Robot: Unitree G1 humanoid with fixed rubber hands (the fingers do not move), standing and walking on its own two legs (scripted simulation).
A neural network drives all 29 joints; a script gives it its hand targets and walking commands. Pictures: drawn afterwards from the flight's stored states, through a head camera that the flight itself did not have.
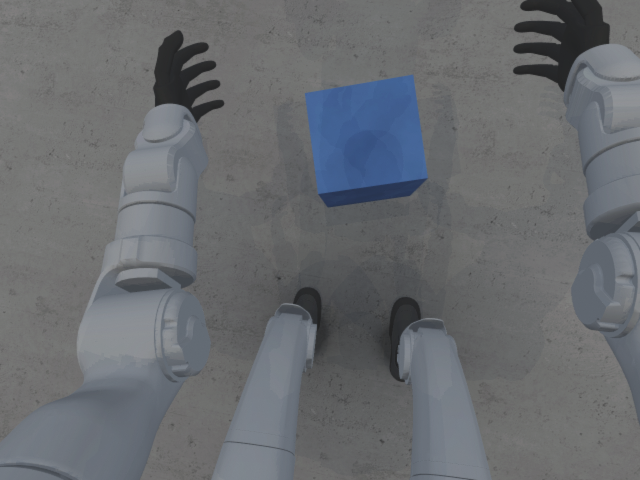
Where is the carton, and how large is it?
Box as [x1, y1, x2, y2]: [305, 75, 427, 206]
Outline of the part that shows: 412,75 305,93 318,194 327,206 409,195 427,178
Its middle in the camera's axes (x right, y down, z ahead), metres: +0.10 -0.20 +0.86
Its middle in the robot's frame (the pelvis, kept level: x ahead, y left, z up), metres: +0.56 +0.03 -0.54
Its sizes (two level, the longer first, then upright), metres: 0.210 0.200 0.250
